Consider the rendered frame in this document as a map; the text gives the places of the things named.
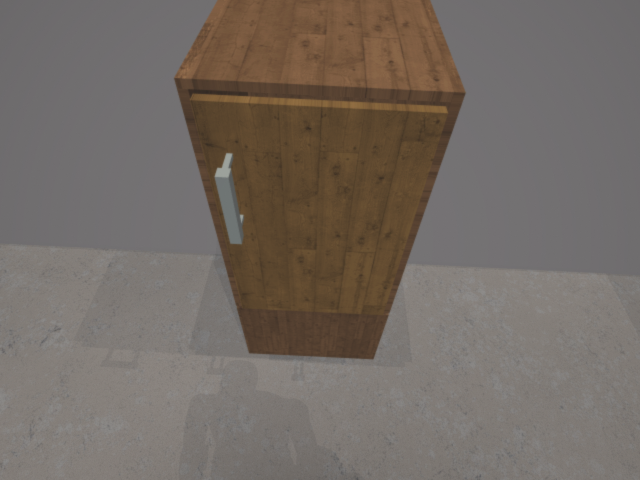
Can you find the cupboard door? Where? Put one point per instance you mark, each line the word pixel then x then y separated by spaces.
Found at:
pixel 328 189

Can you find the handle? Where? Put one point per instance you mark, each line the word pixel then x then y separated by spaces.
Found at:
pixel 228 199

